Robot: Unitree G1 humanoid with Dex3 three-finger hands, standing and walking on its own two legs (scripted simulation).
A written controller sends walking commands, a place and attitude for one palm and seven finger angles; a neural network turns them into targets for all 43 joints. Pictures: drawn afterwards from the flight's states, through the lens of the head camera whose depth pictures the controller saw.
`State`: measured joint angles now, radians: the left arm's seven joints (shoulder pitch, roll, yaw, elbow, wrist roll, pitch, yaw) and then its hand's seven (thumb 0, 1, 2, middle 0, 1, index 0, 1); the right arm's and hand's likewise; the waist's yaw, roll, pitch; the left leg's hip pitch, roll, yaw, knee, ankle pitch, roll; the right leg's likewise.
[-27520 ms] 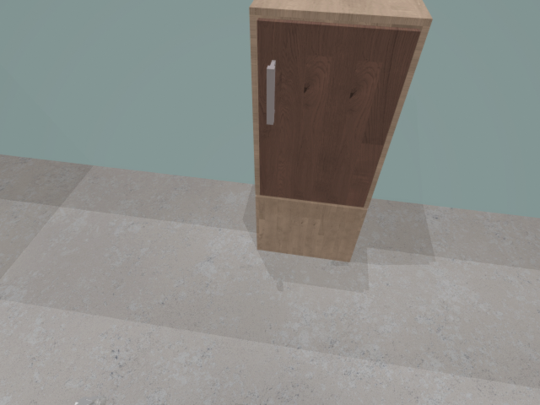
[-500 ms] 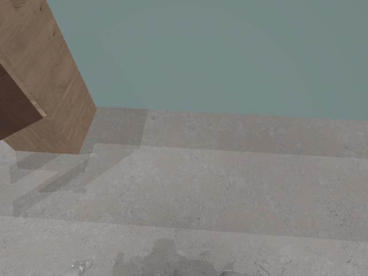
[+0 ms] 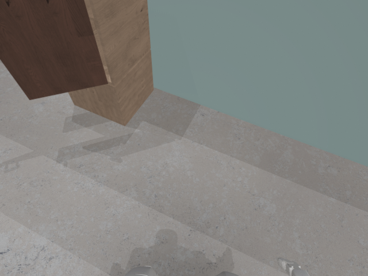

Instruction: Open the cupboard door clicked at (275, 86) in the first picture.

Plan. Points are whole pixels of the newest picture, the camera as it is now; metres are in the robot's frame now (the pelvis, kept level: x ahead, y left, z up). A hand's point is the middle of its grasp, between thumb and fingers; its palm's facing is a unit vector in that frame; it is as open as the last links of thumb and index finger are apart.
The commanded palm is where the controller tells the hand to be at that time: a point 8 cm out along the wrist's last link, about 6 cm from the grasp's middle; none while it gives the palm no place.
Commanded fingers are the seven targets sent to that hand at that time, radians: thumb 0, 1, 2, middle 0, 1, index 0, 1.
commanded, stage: turn to face it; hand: left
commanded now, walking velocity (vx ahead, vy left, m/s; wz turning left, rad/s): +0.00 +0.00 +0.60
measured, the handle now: out of the picture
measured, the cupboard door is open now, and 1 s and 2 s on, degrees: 46 46 46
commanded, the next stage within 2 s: take the last steps up to it in 0.58 s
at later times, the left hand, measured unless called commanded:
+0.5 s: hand out of the picture +0.07 +0.16 -0.13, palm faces +0.26 -0.93 -0.27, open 7.3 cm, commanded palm none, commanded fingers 0.00 0.90 0.90 -0.20 -0.30 -0.20 -0.30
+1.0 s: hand out of the picture -0.04 +0.18 -0.15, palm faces +0.47 -0.86 -0.20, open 7.4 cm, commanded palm none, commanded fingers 0.00 0.90 0.90 -0.20 -0.30 -0.20 -0.30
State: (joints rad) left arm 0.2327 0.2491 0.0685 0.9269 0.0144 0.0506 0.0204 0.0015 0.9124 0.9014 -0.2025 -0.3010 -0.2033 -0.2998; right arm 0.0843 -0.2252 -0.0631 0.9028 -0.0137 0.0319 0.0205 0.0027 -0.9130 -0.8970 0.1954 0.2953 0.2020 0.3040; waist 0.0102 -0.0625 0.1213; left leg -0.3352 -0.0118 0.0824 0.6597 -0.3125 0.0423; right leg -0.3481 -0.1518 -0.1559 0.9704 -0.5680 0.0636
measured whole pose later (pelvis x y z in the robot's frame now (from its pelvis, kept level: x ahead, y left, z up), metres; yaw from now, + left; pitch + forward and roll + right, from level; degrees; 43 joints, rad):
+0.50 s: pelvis +0.02 -0.05 +0.02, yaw +15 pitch -1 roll +2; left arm 0.17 0.16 0.03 0.88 0.02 0.00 0.03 0.00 0.91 0.90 -0.20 -0.30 -0.20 -0.30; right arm 0.17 -0.24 -0.08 0.97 -0.01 0.08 0.01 0.00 -0.91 -0.90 0.20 0.30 0.20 0.30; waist -0.03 0.04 0.10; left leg -0.49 -0.04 -0.03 1.14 -0.44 -0.05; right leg -0.21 -0.06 -0.11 0.55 -0.33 -0.02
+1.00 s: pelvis +0.02 -0.01 +0.02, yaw +25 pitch +0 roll -1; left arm 0.25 0.21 0.06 1.02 0.03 0.03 -0.02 0.01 0.91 0.90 -0.20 -0.30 -0.20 -0.30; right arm 0.23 -0.18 -0.03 1.00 -0.02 -0.02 -0.01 0.00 -0.91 -0.90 0.20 0.30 0.20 0.30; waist 0.03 -0.01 0.05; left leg -0.18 -0.05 0.05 0.41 -0.22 0.08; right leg -0.48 -0.10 -0.07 1.06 -0.37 0.03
